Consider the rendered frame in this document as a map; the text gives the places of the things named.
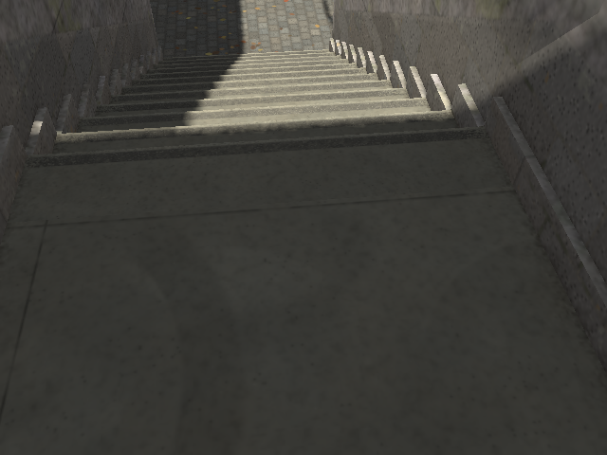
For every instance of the stairs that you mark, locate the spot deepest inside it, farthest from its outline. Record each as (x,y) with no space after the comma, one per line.
(247,97)

